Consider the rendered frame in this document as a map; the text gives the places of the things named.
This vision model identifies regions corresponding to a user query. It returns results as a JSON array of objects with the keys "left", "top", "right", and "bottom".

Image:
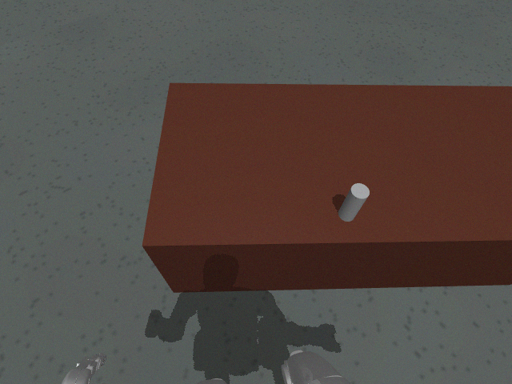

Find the left robot hand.
[{"left": 62, "top": 354, "right": 106, "bottom": 384}]

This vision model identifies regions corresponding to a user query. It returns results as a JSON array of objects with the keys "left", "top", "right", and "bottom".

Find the can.
[{"left": 338, "top": 183, "right": 370, "bottom": 222}]

